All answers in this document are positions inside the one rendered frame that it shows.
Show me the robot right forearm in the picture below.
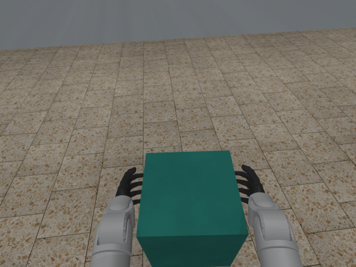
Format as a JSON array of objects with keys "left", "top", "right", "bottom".
[{"left": 248, "top": 192, "right": 303, "bottom": 267}]

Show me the robot left forearm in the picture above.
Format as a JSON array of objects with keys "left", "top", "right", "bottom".
[{"left": 90, "top": 195, "right": 135, "bottom": 267}]

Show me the right robot hand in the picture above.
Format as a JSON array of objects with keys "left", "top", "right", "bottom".
[{"left": 235, "top": 165, "right": 265, "bottom": 204}]

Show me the left robot hand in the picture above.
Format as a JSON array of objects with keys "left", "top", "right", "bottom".
[{"left": 115, "top": 167, "right": 144, "bottom": 205}]

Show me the carton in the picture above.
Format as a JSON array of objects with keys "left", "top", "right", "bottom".
[{"left": 136, "top": 150, "right": 249, "bottom": 267}]

